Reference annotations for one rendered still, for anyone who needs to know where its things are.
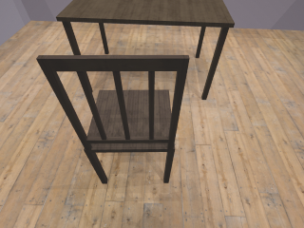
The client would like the table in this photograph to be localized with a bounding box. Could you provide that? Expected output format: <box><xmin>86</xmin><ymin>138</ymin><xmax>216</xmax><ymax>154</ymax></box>
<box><xmin>56</xmin><ymin>0</ymin><xmax>235</xmax><ymax>100</ymax></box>

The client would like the chair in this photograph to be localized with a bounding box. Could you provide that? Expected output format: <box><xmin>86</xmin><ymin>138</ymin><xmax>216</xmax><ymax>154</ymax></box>
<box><xmin>36</xmin><ymin>55</ymin><xmax>190</xmax><ymax>184</ymax></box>

